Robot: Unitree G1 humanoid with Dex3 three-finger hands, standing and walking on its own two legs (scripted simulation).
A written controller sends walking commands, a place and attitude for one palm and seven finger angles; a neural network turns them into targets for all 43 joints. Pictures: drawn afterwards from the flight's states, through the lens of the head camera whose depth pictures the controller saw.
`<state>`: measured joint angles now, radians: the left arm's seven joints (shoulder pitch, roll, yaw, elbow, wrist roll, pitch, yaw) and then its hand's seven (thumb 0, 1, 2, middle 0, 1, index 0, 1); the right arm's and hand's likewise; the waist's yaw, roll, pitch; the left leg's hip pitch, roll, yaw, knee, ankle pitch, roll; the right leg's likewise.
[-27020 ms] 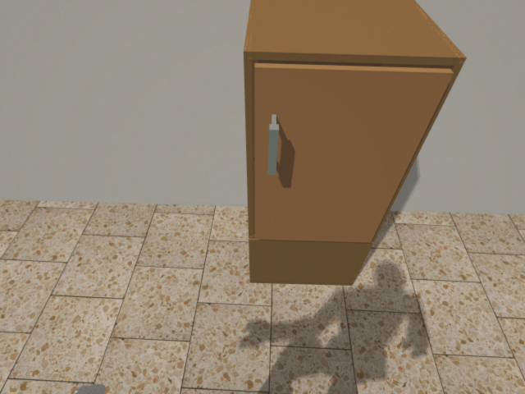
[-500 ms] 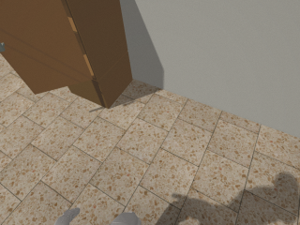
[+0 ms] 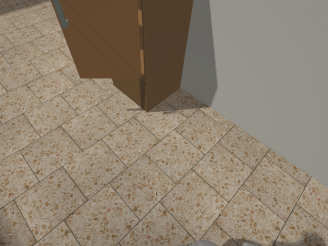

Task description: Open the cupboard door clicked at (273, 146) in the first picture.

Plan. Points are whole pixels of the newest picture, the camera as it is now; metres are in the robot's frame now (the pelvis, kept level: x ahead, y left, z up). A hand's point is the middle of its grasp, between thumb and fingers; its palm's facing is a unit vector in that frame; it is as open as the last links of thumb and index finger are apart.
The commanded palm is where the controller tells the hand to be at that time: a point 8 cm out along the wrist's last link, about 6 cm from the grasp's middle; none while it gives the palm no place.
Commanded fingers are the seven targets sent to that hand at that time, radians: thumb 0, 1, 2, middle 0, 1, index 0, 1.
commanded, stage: take the last steps up to it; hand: left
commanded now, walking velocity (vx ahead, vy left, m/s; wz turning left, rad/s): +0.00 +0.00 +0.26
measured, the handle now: (61, 11) +1.00 +0.56 +0.01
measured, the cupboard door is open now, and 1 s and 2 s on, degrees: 48 48 48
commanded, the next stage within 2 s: come to a stop and stand still in 1.62 s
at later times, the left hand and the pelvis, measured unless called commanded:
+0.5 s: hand out of the picture -0.03 +0.15 -0.16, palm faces +0.27 -0.95 -0.18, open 7.4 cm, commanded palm none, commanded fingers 0.00 0.90 0.90 -0.20 -0.30 -0.20 -0.30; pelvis +0.05 +0.00 +0.01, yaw +10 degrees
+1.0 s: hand (69, 184) +0.28 +0.31 -0.15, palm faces +0.18 -0.96 -0.20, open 7.4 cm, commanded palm none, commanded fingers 0.00 0.90 0.90 -0.20 -0.30 -0.20 -0.30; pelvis +0.19 +0.11 +0.00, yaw +9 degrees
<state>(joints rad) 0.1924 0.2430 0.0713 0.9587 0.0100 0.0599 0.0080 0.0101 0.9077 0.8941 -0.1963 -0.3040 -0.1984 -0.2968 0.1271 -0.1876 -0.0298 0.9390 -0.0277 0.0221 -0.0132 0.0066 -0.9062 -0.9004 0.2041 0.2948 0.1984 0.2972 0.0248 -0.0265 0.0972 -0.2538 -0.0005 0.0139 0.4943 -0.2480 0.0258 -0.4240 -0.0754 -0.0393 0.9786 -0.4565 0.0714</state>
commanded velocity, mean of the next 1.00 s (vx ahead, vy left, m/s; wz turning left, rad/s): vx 0.28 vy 0.12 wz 0.10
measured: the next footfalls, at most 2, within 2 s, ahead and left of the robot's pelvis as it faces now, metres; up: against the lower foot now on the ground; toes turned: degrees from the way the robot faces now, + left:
right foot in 0.14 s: +0.03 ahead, -0.14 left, +0.00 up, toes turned -2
left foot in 0.62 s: +0.16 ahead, +0.18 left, +0.00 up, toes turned +17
